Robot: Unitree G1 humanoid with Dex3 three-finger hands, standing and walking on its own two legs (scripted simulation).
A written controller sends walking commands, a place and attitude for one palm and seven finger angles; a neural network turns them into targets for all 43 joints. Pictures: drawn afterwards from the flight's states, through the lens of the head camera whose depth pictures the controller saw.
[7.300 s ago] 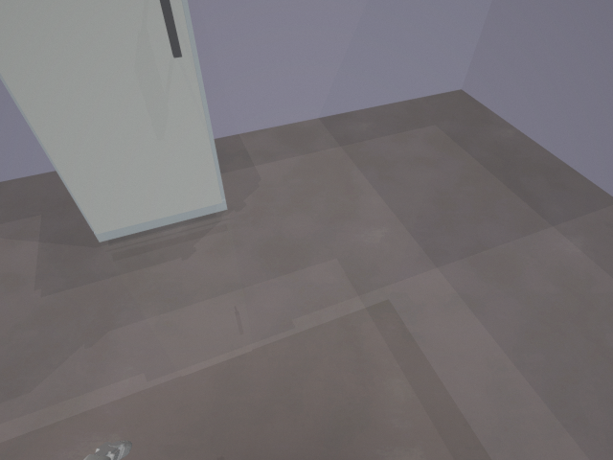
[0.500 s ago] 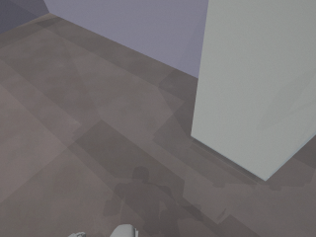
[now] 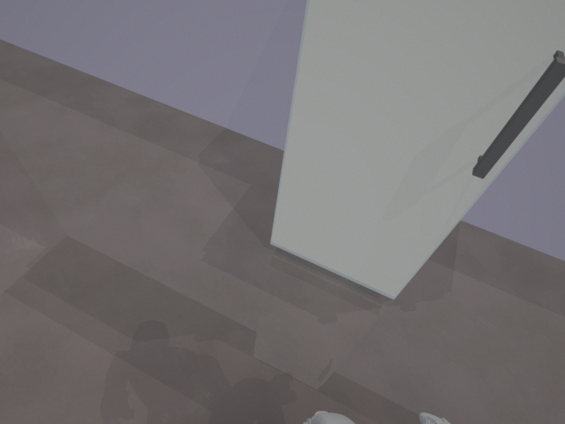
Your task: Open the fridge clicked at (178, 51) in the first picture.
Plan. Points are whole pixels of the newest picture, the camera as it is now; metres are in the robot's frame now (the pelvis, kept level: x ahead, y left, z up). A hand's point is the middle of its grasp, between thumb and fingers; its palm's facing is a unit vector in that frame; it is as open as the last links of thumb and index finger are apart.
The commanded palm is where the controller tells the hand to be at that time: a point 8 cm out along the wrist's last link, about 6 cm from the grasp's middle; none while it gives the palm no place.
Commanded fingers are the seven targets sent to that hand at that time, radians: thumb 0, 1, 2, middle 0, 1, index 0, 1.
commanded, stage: turn to face it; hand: right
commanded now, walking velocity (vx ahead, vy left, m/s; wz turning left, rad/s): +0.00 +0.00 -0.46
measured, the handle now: (514, 120) +0.68 -0.37 +0.12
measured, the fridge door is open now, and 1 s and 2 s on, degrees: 0 0 0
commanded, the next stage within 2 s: take the last steps up to it in 0.30 s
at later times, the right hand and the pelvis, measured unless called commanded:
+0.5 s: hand out of the picture -0.05 -0.27 -0.18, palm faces +0.27 +0.93 -0.24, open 7.4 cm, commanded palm none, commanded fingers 0.00 -0.90 -0.90 0.20 0.30 0.20 0.30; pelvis -0.01 -0.06 +0.00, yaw -12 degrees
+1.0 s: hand out of the picture +0.05 -0.21 -0.16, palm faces +0.29 +0.93 -0.23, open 7.3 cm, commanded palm none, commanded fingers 0.00 -0.90 -0.90 0.20 0.30 0.20 0.30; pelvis +0.09 -0.03 +0.00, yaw -14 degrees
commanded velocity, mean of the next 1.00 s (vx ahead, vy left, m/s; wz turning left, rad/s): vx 0.19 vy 0.01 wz -0.15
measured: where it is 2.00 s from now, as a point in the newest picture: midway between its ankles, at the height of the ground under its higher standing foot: (303, 416)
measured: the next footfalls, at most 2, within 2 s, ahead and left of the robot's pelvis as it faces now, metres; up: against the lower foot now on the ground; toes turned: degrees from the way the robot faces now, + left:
right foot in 0.32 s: +0.01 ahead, -0.16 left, +0.00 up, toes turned -13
left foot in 0.82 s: +0.11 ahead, +0.05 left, +0.00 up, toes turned -7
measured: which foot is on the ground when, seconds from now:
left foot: down 0.00-0.32, up 0.34-0.80, down 0.82-1.00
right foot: up 0.00-0.30, down 0.32-0.82, up 0.84-1.00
